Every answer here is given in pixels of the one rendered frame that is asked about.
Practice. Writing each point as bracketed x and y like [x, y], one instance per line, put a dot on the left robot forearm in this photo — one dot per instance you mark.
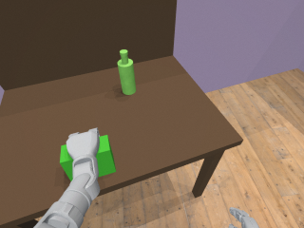
[70, 209]

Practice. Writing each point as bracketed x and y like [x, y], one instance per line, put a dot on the left robot hand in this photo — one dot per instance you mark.
[86, 143]

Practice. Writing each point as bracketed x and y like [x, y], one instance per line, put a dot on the table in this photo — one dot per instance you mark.
[59, 71]

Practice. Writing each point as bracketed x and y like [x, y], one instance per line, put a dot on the right robot hand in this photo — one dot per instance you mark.
[243, 217]

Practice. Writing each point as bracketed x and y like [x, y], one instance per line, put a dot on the sponge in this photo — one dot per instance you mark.
[104, 156]

